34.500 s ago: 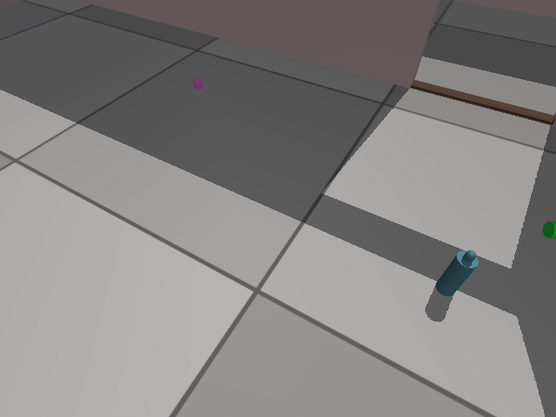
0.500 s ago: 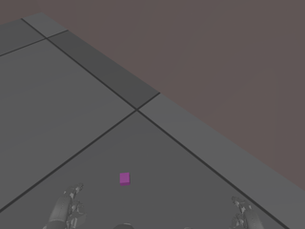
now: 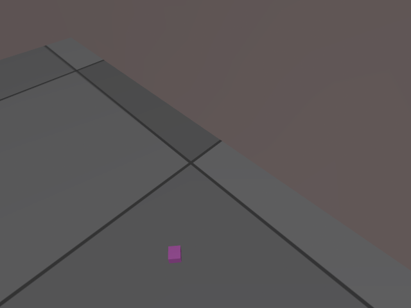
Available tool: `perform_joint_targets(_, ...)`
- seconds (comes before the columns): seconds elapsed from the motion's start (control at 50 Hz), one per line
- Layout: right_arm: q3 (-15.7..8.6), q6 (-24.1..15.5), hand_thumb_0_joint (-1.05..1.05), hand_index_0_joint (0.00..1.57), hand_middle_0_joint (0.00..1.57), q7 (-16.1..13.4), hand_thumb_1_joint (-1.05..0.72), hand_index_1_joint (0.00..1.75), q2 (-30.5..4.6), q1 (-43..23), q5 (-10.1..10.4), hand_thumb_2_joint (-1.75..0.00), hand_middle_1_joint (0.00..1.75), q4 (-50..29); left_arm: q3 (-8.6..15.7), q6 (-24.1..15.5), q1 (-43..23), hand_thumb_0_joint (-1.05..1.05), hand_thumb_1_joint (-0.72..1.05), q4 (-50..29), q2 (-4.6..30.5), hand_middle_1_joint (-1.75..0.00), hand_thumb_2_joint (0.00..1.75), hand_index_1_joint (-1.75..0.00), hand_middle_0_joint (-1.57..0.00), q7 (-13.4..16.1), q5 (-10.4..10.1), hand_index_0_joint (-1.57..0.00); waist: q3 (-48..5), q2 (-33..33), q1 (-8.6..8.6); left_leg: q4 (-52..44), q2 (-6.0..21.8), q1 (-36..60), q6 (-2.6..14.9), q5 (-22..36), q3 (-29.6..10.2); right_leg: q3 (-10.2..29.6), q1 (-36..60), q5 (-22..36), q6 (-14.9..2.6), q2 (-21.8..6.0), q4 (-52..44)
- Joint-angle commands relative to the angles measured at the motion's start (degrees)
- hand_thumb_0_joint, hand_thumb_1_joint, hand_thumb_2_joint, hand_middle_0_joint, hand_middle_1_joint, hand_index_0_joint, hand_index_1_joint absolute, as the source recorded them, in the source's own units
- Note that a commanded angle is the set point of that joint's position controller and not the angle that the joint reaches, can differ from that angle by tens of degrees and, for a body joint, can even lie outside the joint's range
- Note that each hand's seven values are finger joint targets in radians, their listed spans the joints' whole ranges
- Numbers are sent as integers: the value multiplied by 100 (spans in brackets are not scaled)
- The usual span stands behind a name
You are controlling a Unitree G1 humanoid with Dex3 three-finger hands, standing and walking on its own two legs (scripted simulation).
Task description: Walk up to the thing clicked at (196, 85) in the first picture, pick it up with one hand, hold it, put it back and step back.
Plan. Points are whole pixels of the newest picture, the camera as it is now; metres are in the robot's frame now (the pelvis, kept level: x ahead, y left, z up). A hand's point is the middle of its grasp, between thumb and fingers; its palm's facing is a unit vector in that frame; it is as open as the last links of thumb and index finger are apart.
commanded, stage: stand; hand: left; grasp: from above
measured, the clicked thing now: (174, 254) +0.48 +0.18 -0.75
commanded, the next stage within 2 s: step back in 1.92 s
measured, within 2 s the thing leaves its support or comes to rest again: neither
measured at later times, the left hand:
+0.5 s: hand out of the picture +0.06 +0.23 -0.16, palm faces +0.03 -0.94 -0.34, open 7.4 cm
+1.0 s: hand out of the picture +0.08 +0.22 -0.15, palm faces +0.03 -0.94 -0.33, open 7.4 cm
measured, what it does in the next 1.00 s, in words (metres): stands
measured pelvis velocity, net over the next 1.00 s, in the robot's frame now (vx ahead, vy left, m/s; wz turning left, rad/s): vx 0.01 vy -0.02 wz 0.00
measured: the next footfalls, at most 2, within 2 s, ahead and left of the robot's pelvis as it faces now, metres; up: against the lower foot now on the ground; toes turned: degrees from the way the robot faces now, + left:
none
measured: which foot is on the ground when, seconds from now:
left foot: down 0.00-1.00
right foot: down 0.00-1.00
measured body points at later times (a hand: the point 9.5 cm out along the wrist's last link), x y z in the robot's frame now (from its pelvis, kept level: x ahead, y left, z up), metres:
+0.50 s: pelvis +0.00 -0.01 +0.01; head +0.01 -0.02 +0.46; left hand +0.06 +0.28 -0.13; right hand +0.07 -0.29 -0.14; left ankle +0.01 +0.12 -0.74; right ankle +0.00 -0.13 -0.74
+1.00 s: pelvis +0.01 -0.02 +0.01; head +0.01 -0.02 +0.46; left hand +0.08 +0.27 -0.13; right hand +0.09 -0.31 -0.13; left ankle +0.01 +0.12 -0.74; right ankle +0.00 -0.13 -0.74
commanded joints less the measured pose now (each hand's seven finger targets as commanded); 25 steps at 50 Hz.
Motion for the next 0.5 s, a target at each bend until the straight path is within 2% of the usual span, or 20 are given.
perform_joint_targets(0.0, -229, -151, 0, 20, 20, -71, -90, 30, -1072, -270, 22, -90, 30, -236, 174, -210, -233, 0, 90, -140, 1064, -30, 90, -30, -20, 64, 4, -20, -201, -63, -11, -731, 559, 97, 129, 1023, -588, 432, 75, 675, -184, -382, -699)
perform_joint_targets(0.02, -238, -142, 0, 20, 20, -73, -90, 30, -1101, -254, 17, -90, 30, -214, 176, -219, -289, 0, 90, -115, 1076, -30, 90, -30, -20, 67, 11, -20, -259, -24, -36, -723, 556, 98, 142, 1058, -563, 423, 168, 716, -180, -398, -734)
perform_joint_targets(0.1, -221, -102, 0, 20, 20, -66, -90, 30, -1093, -317, 17, -90, 30, -104, 175, -193, -331, 0, 90, 56, 1133, -30, 90, -30, -20, 56, -5, -20, -54, 2, -18, -933, 547, -26, 109, 458, -574, 432, 127, 333, -170, -380, -884)
perform_joint_targets(0.14, -210, -118, 0, 20, 20, -57, -90, 30, -1110, -336, 25, -90, 30, -77, 165, -210, -378, 0, 90, 81, 1121, -30, 90, -30, -20, 52, -6, -20, -139, 48, -25, -926, 576, 36, 123, 719, -575, 436, 212, 565, -188, -413, -908)
perform_joint_targets(0.16, -196, -118, 0, 20, 20, -54, -90, 30, -1102, -284, 25, -90, 30, -37, 167, -213, -422, 0, 90, 93, 1146, -30, 90, -30, -20, 44, -16, -20, -100, 39, -43, -975, 571, 5, 111, 594, -567, 444, 216, 542, -174, -401, -917)
perform_joint_targets(0.22, -181, -125, 0, 20, 20, -58, -90, 30, -1136, -302, 24, -90, 30, -6, 179, -216, -508, 0, 90, 147, 1185, -30, 90, -30, -20, 38, -25, -20, -153, 58, -49, -1012, 614, 22, 122, 720, -572, 462, 334, 676, -193, -435, -891)
perform_joint_targets(0.24, -179, -125, 0, 20, 20, -54, -90, 30, -1137, -404, 30, -90, 30, -2, 163, -213, -459, 0, 90, 191, 1157, -30, 90, -30, -20, 34, -18, -20, -120, 16, -7, -1010, 600, 106, 90, 715, -571, 436, 201, 587, -178, -407, -933)
perform_joint_targets(0.38, -141, -110, 0, 20, 20, -32, -90, 30, -1182, -413, 47, -90, 30, 42, 158, -242, -590, 0, 90, 225, 1254, -30, 90, -30, -20, 21, -33, -20, -137, -75, -41, -1002, 615, 36, 103, 799, -540, 472, 345, 580, -176, -444, -1073)
perform_joint_targets(0.48, -108, -135, 0, 20, 20, -45, -90, 30, -1223, -438, 47, -90, 30, 90, 166, -241, -661, 0, 90, 262, 1284, -30, 90, -30, -20, 12, -60, -20, -269, 65, -44, -1000, 643, 174, 87, 1185, -504, 469, 425, 1024, -194, -464, -1003)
